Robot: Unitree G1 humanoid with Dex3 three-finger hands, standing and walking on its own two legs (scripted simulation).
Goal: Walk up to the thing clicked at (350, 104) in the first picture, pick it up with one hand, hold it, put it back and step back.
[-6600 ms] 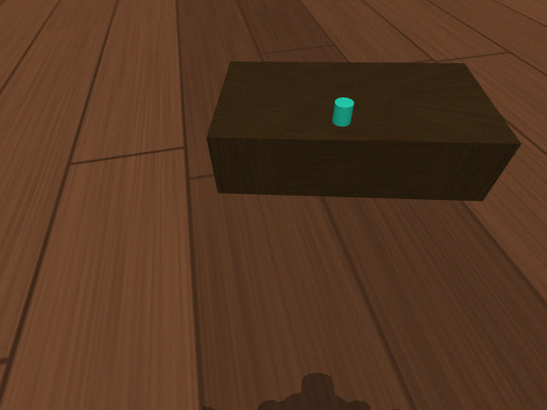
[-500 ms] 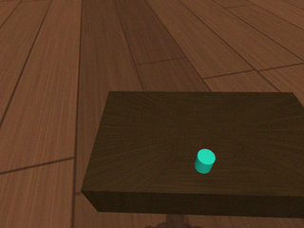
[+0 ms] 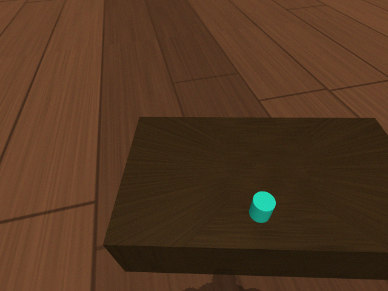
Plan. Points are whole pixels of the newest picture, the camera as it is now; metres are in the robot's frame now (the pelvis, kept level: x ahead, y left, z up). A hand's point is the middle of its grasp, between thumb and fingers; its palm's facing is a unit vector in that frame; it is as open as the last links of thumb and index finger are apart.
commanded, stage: stand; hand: right
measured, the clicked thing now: (261, 207) +0.50 -0.23 -0.37
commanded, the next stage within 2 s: go down in 0.64 s
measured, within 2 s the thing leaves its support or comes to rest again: neither
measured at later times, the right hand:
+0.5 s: hand out of the picture +0.08 -0.25 -0.16, palm faces -0.03 +0.94 -0.34, open 7.4 cm
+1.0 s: hand out of the picture +0.15 -0.26 -0.15, palm faces +0.04 +0.94 -0.33, open 11.5 cm
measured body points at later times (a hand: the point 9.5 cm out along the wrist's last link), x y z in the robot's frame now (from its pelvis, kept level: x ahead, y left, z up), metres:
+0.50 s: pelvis +0.00 +0.00 +0.00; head +0.02 +0.00 +0.45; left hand +0.08 +0.30 -0.13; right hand +0.08 -0.30 -0.13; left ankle +0.00 +0.14 -0.75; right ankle -0.01 -0.13 -0.75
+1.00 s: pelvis -0.01 +0.00 -0.01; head +0.04 -0.01 +0.43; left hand +0.10 +0.27 -0.13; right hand +0.15 -0.31 -0.13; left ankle +0.00 +0.14 -0.75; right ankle -0.01 -0.13 -0.75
